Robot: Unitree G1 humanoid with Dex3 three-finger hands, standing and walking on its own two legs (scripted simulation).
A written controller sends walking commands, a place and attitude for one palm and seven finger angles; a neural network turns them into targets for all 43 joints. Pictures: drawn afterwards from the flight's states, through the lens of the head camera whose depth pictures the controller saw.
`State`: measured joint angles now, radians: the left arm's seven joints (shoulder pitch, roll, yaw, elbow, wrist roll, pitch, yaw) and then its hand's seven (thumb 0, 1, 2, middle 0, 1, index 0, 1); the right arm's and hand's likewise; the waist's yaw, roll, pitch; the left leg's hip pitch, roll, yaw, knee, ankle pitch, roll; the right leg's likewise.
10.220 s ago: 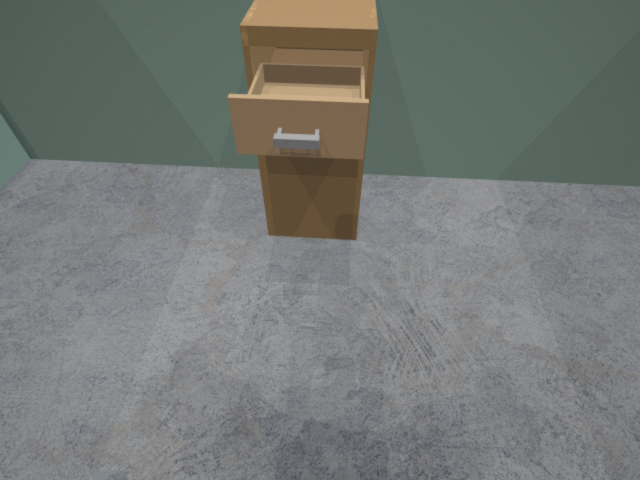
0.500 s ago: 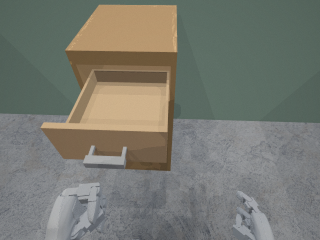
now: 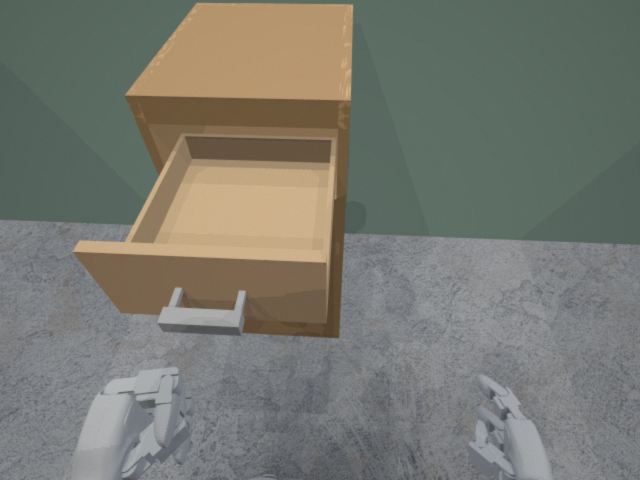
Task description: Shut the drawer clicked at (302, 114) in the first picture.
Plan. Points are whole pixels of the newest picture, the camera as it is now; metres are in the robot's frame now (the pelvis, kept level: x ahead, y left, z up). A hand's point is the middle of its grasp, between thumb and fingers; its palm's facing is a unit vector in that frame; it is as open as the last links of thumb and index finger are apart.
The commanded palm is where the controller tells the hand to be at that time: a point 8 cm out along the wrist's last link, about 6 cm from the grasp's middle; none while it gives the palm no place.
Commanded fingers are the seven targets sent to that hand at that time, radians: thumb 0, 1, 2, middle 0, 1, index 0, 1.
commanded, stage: bring the fist close to the handle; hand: left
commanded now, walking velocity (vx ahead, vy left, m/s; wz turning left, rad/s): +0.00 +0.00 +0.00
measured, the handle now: (206, 308) +0.34 +0.19 +0.00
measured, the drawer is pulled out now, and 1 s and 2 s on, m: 0.29 0.29 0.26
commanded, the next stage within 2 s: push the drawer shut in 1.22 s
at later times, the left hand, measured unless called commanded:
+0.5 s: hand (214, 397) +0.21 +0.14 +0.03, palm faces -0.03 -1.00 -0.03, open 3.3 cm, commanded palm +0.19 +0.20 +0.03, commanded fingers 0.00 0.90 0.90 -1.40 -1.60 -1.40 -1.60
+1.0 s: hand (231, 373) +0.25 +0.13 +0.00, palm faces -0.04 -1.00 -0.03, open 3.3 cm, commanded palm +0.23 +0.19 +0.00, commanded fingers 0.00 0.90 0.90 -1.40 -1.60 -1.40 -1.60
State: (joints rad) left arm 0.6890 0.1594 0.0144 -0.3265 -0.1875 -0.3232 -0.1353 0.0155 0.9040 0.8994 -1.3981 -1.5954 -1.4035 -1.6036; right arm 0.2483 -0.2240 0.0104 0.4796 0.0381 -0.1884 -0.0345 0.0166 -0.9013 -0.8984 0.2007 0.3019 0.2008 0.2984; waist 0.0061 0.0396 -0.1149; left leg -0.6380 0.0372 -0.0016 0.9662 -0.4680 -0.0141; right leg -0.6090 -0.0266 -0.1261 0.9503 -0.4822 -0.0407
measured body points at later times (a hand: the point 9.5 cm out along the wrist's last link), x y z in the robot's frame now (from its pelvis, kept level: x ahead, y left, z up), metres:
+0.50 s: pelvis -0.01 +0.01 -0.02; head +0.05 +0.01 +0.42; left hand +0.21 +0.19 +0.04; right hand +0.16 -0.22 -0.10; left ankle +0.01 +0.13 -0.68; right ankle +0.00 -0.09 -0.68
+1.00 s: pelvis -0.02 +0.01 -0.04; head +0.07 +0.01 +0.40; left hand +0.25 +0.19 +0.00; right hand +0.15 -0.22 -0.13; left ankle +0.01 +0.13 -0.68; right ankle +0.00 -0.09 -0.68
